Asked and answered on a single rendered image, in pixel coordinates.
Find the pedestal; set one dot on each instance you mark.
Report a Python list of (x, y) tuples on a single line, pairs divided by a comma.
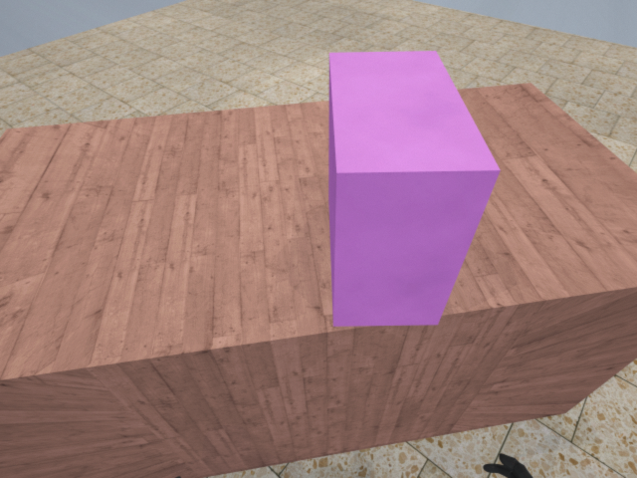
[(166, 301)]

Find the robot right hand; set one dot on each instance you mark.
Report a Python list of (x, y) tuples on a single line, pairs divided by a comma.
[(512, 468)]

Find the carton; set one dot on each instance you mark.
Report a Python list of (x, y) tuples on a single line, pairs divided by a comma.
[(409, 178)]

